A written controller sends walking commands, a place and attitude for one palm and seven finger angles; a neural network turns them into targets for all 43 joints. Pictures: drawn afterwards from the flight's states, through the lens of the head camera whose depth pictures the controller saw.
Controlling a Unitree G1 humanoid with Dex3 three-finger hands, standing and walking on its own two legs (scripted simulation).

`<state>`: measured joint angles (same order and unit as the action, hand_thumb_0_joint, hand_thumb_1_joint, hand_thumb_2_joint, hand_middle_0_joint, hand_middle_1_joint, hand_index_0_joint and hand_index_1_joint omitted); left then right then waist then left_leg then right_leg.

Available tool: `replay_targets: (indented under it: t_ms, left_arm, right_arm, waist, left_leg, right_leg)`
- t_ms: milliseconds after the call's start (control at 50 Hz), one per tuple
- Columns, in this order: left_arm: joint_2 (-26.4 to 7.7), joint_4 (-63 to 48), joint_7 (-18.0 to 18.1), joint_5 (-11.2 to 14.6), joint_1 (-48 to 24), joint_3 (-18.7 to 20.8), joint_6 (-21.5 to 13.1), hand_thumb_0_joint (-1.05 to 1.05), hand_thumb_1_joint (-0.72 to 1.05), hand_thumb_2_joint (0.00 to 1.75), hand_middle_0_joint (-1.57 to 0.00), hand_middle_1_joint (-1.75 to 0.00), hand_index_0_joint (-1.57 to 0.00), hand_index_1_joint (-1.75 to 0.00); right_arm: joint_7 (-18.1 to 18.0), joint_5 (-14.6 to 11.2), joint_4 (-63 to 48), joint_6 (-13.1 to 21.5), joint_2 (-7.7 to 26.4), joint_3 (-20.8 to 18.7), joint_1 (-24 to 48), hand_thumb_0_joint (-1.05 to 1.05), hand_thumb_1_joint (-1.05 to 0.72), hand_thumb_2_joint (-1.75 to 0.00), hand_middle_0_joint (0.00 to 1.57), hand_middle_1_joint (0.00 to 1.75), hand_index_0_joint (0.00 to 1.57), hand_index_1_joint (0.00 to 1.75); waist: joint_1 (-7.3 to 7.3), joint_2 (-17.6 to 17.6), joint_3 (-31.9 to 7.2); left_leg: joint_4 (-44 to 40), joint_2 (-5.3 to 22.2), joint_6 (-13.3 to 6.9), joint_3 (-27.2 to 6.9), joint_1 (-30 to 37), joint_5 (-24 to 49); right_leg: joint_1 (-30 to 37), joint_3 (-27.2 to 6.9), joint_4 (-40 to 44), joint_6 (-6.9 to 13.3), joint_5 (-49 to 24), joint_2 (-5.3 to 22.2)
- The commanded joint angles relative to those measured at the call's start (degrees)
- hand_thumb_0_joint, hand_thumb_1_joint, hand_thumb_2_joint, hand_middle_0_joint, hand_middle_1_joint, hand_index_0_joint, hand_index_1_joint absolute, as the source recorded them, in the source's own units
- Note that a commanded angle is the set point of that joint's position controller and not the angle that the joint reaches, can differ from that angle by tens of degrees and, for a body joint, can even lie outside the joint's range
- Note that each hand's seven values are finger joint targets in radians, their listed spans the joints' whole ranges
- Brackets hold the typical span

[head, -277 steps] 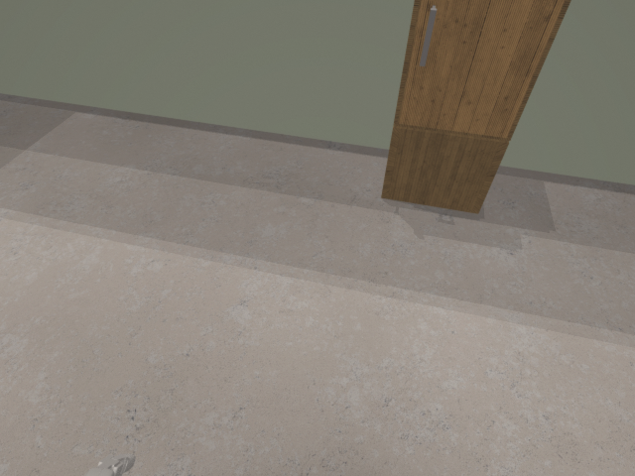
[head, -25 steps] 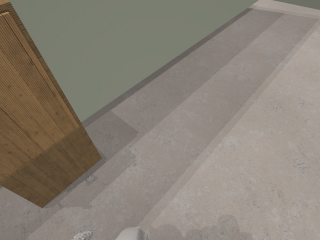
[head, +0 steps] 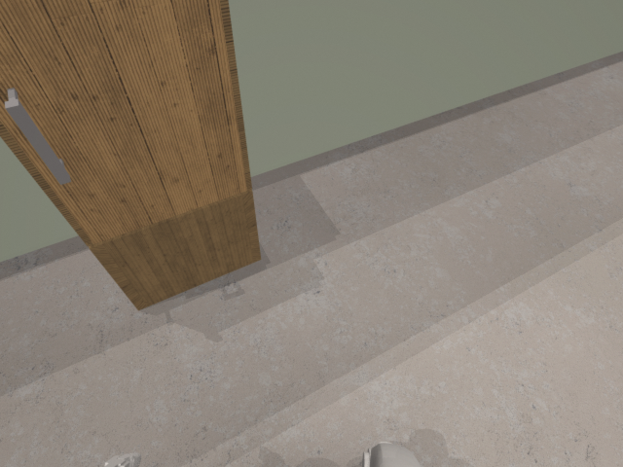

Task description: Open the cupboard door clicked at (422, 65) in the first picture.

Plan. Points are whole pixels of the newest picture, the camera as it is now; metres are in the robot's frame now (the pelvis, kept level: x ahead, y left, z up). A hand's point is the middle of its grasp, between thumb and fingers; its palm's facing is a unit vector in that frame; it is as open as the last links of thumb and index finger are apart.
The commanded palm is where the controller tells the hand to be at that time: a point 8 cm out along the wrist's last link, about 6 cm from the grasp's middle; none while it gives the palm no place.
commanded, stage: turn to face it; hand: left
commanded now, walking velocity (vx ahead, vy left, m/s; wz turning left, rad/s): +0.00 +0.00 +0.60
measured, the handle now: (40, 139) +0.61 +0.53 +0.00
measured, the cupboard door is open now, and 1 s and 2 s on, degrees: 0 0 0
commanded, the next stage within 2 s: take the last steps up to it in 0.82 s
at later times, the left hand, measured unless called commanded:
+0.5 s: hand out of the picture +0.01 +0.16 -0.15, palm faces +0.32 -0.91 -0.26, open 7.4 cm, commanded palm none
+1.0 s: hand out of the picture -0.07 +0.22 -0.17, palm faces +0.51 -0.83 -0.22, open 7.4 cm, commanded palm none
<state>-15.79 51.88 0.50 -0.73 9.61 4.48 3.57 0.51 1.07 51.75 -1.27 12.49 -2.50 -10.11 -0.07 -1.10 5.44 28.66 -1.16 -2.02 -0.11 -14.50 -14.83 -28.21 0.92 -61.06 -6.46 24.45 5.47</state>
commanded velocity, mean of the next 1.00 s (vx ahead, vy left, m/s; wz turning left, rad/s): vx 0.03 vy -0.01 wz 0.39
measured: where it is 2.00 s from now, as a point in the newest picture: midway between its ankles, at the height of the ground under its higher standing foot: (265, 446)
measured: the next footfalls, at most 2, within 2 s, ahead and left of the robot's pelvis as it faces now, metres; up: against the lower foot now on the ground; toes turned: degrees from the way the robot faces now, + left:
right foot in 0.18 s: +0.06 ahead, -0.15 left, +0.00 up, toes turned +4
left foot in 0.66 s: -0.05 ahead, +0.09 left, +0.00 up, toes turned +29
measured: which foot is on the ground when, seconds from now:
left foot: down 0.00-0.20, up 0.22-0.64, down 0.66-1.00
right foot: up 0.00-0.16, down 0.18-0.66, up 0.68-1.00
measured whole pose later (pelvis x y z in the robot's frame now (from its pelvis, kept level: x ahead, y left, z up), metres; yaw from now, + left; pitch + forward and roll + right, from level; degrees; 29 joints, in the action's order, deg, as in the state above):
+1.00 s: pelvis -0.03 +0.00 +0.01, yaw +29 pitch -1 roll -1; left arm -13.7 55.8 0.9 -0.8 10.3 3.0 3.3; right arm -0.6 1.1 55.5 -0.3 9.6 -1.3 -11.2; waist -0.4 -1.7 3.6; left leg 24.2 -1.8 -3.5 1.5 -9.0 -14.4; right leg -23.6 1.6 -55.1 -5.7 23.9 4.8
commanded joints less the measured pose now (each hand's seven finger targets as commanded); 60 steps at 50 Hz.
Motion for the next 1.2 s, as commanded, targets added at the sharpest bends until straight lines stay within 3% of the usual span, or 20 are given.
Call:
replay_targets:
  t_ms: [0,100,140,160,180,200,240,300,520,600,620,640,660,720,780,920,1040,1120,1140,1180]
  left_arm:
    - [-3.1,-6.2,0.5,0.3,-3.1,0.3,-1.6,0.0,0.9,0.9,-0.2,-0.3,-0.2,-0.3]
    - [-3.0,-6.2,0.8,0.8,-0.1,0.1,-2.3,0.0,0.9,0.9,-0.2,-0.3,-0.2,-0.3]
    - [-5.1,-5.4,1.1,0.6,4.0,0.6,-3.3,0.0,0.9,0.9,-0.2,-0.3,-0.2,-0.3]
    - [-9.8,-5.4,1.6,-0.3,6.1,1.5,-4.1,0.0,0.9,0.9,-0.2,-0.3,-0.2,-0.3]
    - [-13.8,-5.8,1.8,-0.6,6.0,2.0,-4.0,0.0,0.9,0.9,-0.2,-0.3,-0.2,-0.3]
    - [-12.3,-6.5,1.9,-0.3,4.8,1.4,-3.7,0.0,0.9,0.9,-0.2,-0.3,-0.2,-0.3]
    - [-7.8,-7.9,2.0,-0.2,-2.5,0.7,-3.6,0.0,0.9,0.9,-0.2,-0.3,-0.2,-0.3]
    - [-5.2,-7.8,1.5,-0.2,-2.9,-0.3,-4.0,0.0,0.9,0.9,-0.2,-0.3,-0.2,-0.3]
    - [-9.0,-2.9,1.3,-1.2,6.7,0.9,-3.4,0.0,0.9,0.9,-0.2,-0.3,-0.2,-0.3]
    - [-8.6,-1.7,1.1,-0.3,5.4,1.2,-2.9,0.0,0.9,0.9,-0.2,-0.3,-0.2,-0.3]
    - [-5.9,-2.6,0.8,0.2,6.1,0.7,-2.6,0.0,0.9,0.9,-0.2,-0.3,-0.2,-0.3]
    - [-2.1,-4.8,0.6,0.1,3.3,-0.8,-2.3,0.0,0.9,0.9,-0.2,-0.3,-0.2,-0.3]
    - [-3.4,-4.9,0.9,-0.2,1.3,-0.8,-1.7,0.0,0.9,0.9,-0.2,-0.3,-0.2,-0.3]
    - [-3.3,-1.5,0.7,-0.2,0.8,-0.3,-1.4,0.0,0.9,0.9,-0.2,-0.3,-0.2,-0.3]
    - [-3.3,0.5,0.3,-0.1,3.9,-0.4,-1.5,0.0,0.9,0.9,-0.2,-0.3,-0.2,-0.3]
    - [-1.4,0.3,0.8,0.1,1.2,-1.1,-1.4,0.0,0.9,0.9,-0.2,-0.3,-0.2,-0.3]
    - [0.1,0.3,-0.6,-0.7,-1.8,-1.9,-2.8,0.0,0.9,0.9,-0.2,-0.3,-0.2,-0.3]
    - [1.2,3.8,-0.9,-0.6,5.5,-1.7,-4.0,0.0,0.9,0.9,-0.2,-0.3,-0.2,-0.3]
    - [-0.4,5.0,-0.7,-0.8,8.6,-1.2,-4.6,0.0,0.9,0.9,-0.2,-0.3,-0.2,-0.3]
    - [-7.6,7.0,0.3,-1.1,17.3,0.5,-5.2,0.0,0.9,0.9,-0.2,-0.3,-0.2,-0.3]
  right_arm:
    - [-0.9,0.3,-2.8,0.5,13.1,-3.8,-2.7,0.0,-0.9,-0.9,0.2,0.3,0.2,0.3]
    - [-0.6,0.4,-3.6,-0.2,13.1,-4.3,0.1,0.0,-0.9,-0.9,0.2,0.3,0.2,0.3]
    - [-0.3,-0.3,-4.2,-0.3,11.8,-4.3,1.2,0.0,-0.9,-0.9,0.2,0.3,0.2,0.3]
    - [0.0,-0.8,-4.7,-0.1,7.8,-3.7,-0.7,0.0,-0.9,-0.9,0.2,0.3,0.2,0.3]
    - [-0.1,-0.5,-6.2,-0.3,6.2,-3.5,-0.2,0.0,-0.9,-0.9,0.2,0.3,0.2,0.3]
    - [0.0,-0.1,-5.8,-0.8,8.6,-4.1,-0.1,0.0,-0.9,-0.9,0.2,0.3,0.2,0.3]
    - [0.7,0.2,-3.0,-2.0,8.3,-4.7,-2.0,0.0,-0.9,-0.9,0.2,0.3,0.2,0.3]
    - [1.5,0.4,-1.6,-2.5,7.0,-4.0,-3.2,0.0,-0.9,-0.9,0.2,0.3,0.2,0.3]
    - [1.2,-0.5,-3.2,-1.6,4.9,-2.0,4.3,0.0,-0.9,-0.9,0.2,0.3,0.2,0.3]
    - [0.7,-0.5,-1.2,-0.1,6.7,-2.1,-3.0,0.0,-0.9,-0.9,0.2,0.3,0.2,0.3]
    - [0.5,-0.1,-0.8,0.6,11.7,-3.2,-5.5,0.0,-0.9,-0.9,0.2,0.3,0.2,0.3]
    - [0.0,-0.2,-0.7,0.5,16.6,-4.3,-7.9,0.0,-0.9,-0.9,0.2,0.3,0.2,0.3]
    - [-0.4,0.0,0.1,0.1,16.7,-4.1,-8.8,0.0,-0.9,-0.9,0.2,0.3,0.2,0.3]
    - [-1.8,0.1,-0.2,0.7,11.4,-2.4,-2.3,0.0,-0.9,-0.9,0.2,0.3,0.2,0.3]
    - [-2.0,-0.3,-0.3,1.3,10.1,-1.8,-1.6,0.0,-0.9,-0.9,0.2,0.3,0.2,0.3]
    - [-2.1,0.0,1.7,1.5,8.7,-1.7,-5.4,0.0,-0.9,-0.9,0.2,0.3,0.2,0.3]
    - [-1.9,0.8,4.2,1.9,7.9,-2.0,-7.4,0.0,-0.9,-0.9,0.2,0.3,0.2,0.3]
    - [-1.8,0.5,5.5,2.0,6.8,-1.6,-6.5,0.0,-0.9,-0.9,0.2,0.3,0.2,0.3]
    - [-1.6,0.1,6.0,2.2,5.3,-1.4,-6.7,0.0,-0.9,-0.9,0.2,0.3,0.2,0.3]
    - [-1.3,-0.2,2.6,2.6,1.1,-0.2,-3.2,0.0,-0.9,-0.9,0.2,0.3,0.2,0.3]
  waist:
    - [2.25,8.3,-8.2]
    - [0.45,11.0,-7.9]
    - [-1.88,6.5,-9.3]
    - [-2.6,-6.8,-12.2]
    - [-2.65,-17.6,-10.5]
    - [-2.08,-11.1,-9.7]
    - [1.39,-10.5,-4.3]
    - [2.03,-9.4,-1.8]
    - [-2.95,-10.8,-6.4]
    - [1.13,-6.1,-11.1]
    - [2.58,6.6,-13.6]
    - [3.96,19.5,-12.5]
    - [4.56,13.6,-12.3]
    - [1.91,12.4,-6.4]
    - [0.49,9.0,-7.8]
    - [1.53,7.7,-7.7]
    - [2.71,8.5,-2.7]
    - [-0.78,5.9,-1.7]
    - [-2.17,1.9,-2.1]
    - [-6.46,-18.1,-0.5]
  left_leg:
    - [-7.1,14.4,-8.1,-15.6,8.4,28.2]
    - [-4.2,12.3,-6.8,-19.5,0.3,25.4]
    - [1.4,8.4,-2.9,-17.7,-6.3,18.1]
    - [12.4,2.2,1.6,-10.8,-15.3,1.7]
    - [26.0,-3.3,4.8,-2.7,-20.6,-19.8]
    - [35.1,-0.1,4.1,-5.2,-18.7,-19.1]
    - [41.7,1.9,4.5,-4.6,-17.6,-11.7]
    - [43.3,3.1,5.8,-1.2,-17.7,-4.9]
    - [17.6,3.3,5.7,5.5,-9.9,-11.4]
    - [-4.3,3.1,3.9,6.1,6.3,4.0]
    - [-8.3,12.5,0.3,-5.6,15.8,15.9]
    - [-9.0,24.5,-6.0,-19.1,18.8,36.7]
    - [-7.6,26.6,-10.1,-16.7,15.0,38.7]
    - [-7.4,18.1,-7.4,-9.9,10.5,41.3]
    - [-7.3,15.2,-6.1,-6.0,13.5,43.8]
    - [-8.8,15.8,-8.0,-10.1,14.1,37.9]
    - [-15.4,16.0,-8.7,-16.2,7.4,-1.4]
    - [-11.3,12.6,-5.3,-13.2,-2.0,-10.7]
    - [-5.3,9.7,-3.3,-10.6,-7.8,-11.6]
    - [19.9,0.5,0.9,1.9,-25.1,-20.4]
  right_leg:
    - [-1.0,-0.6,6.4,-0.1,0.5,-0.8]
    - [11.9,0.3,22.7,1.3,-2.7,-4.0]
    - [23.1,-0.3,36.7,1.7,-12.8,-2.3]
    - [32.4,-12.0,44.2,4.9,-14.2,10.4]
    - [28.5,-23.8,45.8,11.7,-21.6,23.8]
    - [22.3,-19.5,45.0,14.4,-20.4,23.3]
    - [14.5,-13.0,47.1,11.5,-9.3,16.9]
    - [14.1,-1.8,45.1,10.1,-14.1,12.2]
    - [23.1,3.0,39.6,13.4,-30.2,16.3]
    - [18.3,8.1,27.7,7.9,-30.0,13.7]
    - [8.2,10.8,17.4,4.1,-16.6,8.3]
    - [-4.4,8.6,6.9,1.0,12.4,2.4]
    - [-2.8,3.4,1.3,2.0,13.2,2.8]
    - [-3.9,0.4,-3.9,1.7,3.1,2.2]
    - [-2.9,1.0,-4.0,0.9,-1.1,1.2]
    - [0.2,0.2,5.3,0.6,-0.9,0.1]
    - [5.0,2.1,18.0,2.8,1.7,-1.4]
    - [20.0,4.5,33.9,4.0,-7.0,-3.8]
    - [27.7,1.8,38.7,4.7,-8.1,-2.0]
    - [33.6,-25.9,52.2,13.7,8.9,18.4]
